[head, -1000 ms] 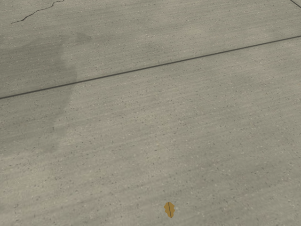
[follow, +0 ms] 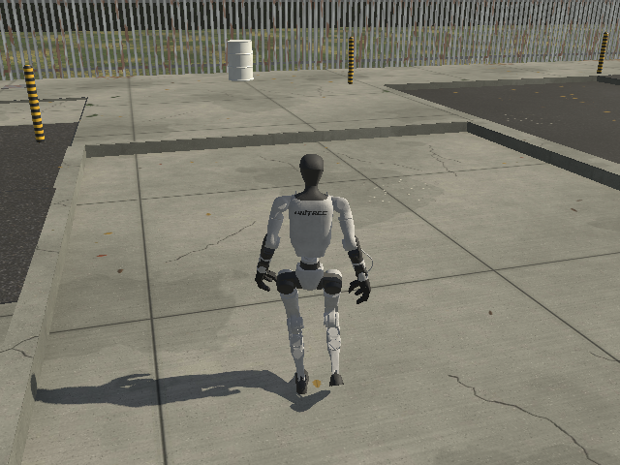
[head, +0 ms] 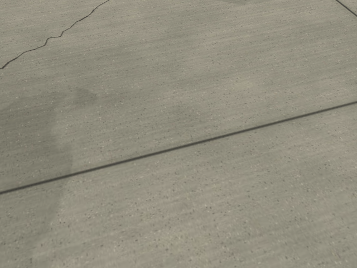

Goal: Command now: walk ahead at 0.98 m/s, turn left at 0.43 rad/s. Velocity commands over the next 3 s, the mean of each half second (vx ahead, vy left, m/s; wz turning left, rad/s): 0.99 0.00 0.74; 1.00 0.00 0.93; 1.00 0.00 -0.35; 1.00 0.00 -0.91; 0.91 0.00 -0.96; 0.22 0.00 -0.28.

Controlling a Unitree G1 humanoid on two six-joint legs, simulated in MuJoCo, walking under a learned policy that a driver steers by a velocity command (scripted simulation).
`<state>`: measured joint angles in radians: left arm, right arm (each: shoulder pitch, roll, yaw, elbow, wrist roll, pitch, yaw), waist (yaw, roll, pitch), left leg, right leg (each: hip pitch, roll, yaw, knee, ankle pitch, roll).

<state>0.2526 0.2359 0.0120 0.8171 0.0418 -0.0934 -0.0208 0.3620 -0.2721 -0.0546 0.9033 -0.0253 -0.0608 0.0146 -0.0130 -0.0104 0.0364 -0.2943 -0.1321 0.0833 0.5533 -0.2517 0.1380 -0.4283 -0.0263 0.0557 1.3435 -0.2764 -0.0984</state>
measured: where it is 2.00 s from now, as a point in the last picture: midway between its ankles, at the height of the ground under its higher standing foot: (40, 83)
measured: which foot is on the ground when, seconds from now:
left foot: down 0.00-0.28, up 0.30-0.74, down 0.76-1.00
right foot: up 0.00-0.28, down 0.30-0.74, up 0.76-1.00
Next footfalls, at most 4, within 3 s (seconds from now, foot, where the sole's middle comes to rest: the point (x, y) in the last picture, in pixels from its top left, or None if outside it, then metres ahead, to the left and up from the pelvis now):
0.30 right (225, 266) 0.50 -0.13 -0.76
0.76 left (135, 196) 0.80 0.22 -0.76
1.20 right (94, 127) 1.20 0.45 -0.76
1.62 left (21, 106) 1.36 0.86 -0.76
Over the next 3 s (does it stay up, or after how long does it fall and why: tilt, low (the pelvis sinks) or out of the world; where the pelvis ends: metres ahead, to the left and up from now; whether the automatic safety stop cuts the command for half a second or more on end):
stays up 2.18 0.83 0.01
